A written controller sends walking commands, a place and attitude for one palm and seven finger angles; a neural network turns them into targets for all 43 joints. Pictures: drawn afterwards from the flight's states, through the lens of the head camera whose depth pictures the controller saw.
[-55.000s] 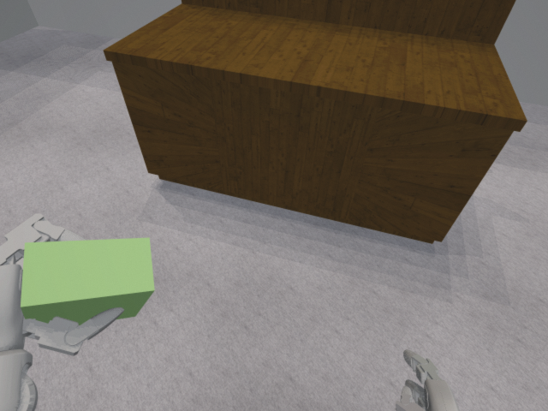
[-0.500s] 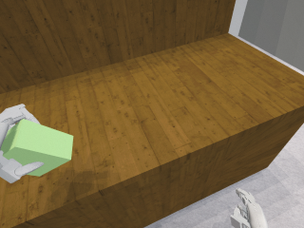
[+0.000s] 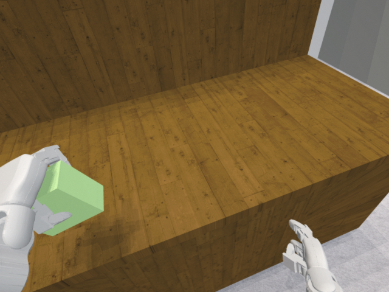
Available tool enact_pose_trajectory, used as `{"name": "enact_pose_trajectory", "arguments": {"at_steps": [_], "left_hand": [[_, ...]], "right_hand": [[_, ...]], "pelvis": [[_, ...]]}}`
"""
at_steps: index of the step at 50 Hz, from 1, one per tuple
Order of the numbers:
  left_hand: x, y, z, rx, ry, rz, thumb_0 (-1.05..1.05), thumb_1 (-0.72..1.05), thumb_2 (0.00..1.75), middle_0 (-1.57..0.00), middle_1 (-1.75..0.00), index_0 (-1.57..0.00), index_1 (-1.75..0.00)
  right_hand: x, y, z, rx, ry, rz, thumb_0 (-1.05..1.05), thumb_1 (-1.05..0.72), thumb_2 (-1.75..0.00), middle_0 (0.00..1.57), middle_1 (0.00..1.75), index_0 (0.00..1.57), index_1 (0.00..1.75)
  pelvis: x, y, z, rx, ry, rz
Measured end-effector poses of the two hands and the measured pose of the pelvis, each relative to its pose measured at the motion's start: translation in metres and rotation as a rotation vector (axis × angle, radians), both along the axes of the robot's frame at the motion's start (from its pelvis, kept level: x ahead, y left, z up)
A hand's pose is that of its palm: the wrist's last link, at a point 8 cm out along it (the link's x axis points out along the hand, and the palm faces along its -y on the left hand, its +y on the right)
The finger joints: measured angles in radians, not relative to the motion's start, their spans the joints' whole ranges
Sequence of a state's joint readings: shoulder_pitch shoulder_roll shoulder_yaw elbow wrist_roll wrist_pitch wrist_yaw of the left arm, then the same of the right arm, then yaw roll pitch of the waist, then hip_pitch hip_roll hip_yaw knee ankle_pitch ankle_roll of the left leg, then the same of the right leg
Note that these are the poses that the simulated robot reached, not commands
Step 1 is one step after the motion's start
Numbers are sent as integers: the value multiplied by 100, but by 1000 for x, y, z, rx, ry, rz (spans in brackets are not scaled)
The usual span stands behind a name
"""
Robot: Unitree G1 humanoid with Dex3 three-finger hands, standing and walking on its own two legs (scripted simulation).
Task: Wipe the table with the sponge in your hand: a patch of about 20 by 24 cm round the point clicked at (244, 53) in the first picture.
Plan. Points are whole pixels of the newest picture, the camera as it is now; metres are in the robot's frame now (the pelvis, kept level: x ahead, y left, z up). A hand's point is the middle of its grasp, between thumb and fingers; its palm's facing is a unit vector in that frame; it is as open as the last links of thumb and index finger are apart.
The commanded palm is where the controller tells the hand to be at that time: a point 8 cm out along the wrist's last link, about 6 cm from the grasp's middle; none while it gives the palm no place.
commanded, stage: turn the palm down, sponge in hand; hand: left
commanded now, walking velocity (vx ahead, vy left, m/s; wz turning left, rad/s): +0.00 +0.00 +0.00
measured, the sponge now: (63, 204) +0.22 +0.29 +0.11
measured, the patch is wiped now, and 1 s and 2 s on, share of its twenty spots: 0.00 0.00 0.00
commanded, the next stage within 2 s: move the sponge above the wiping area in 0.90 s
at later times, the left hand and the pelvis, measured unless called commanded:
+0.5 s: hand (44, 185) +0.23 +0.31 +0.15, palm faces +0.15 -0.11 -0.98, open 9.8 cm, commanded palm +0.19 +0.30 +0.21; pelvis +0.00 +0.02 +0.01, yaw +0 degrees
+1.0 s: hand (50, 189) +0.23 +0.30 +0.15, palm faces +0.12 -0.09 -0.99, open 9.8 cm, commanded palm +0.19 +0.29 +0.21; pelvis +0.00 +0.01 +0.01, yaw +0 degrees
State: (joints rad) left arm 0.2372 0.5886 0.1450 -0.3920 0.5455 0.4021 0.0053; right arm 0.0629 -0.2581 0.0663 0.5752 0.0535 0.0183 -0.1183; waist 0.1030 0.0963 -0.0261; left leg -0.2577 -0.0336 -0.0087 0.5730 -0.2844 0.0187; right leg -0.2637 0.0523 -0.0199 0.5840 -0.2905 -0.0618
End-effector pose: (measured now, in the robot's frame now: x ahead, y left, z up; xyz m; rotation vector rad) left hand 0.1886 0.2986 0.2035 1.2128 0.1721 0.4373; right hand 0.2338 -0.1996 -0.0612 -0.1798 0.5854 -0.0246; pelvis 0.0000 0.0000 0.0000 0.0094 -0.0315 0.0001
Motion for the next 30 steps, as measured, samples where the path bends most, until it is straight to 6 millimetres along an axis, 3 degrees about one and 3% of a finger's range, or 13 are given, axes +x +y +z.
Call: {"name": "enact_pose_trajectory", "arguments": {"at_steps": [13,30], "left_hand": [[7,9,-2,98,54,28,0,-49,107,-77,-137,-77,-137],[18,9,-3,170,111,76,0,-49,107,-77,-137,-77,-137]], "right_hand": [[15,35,11,-5,13,87,2,-90,-90,21,30,20,30],[20,39,10,15,45,103,2,-90,-90,20,30,20,30]], "pelvis": [[-4,15,8,-8,-29,-1],[-2,21,11,-5,-31,-5]]}}
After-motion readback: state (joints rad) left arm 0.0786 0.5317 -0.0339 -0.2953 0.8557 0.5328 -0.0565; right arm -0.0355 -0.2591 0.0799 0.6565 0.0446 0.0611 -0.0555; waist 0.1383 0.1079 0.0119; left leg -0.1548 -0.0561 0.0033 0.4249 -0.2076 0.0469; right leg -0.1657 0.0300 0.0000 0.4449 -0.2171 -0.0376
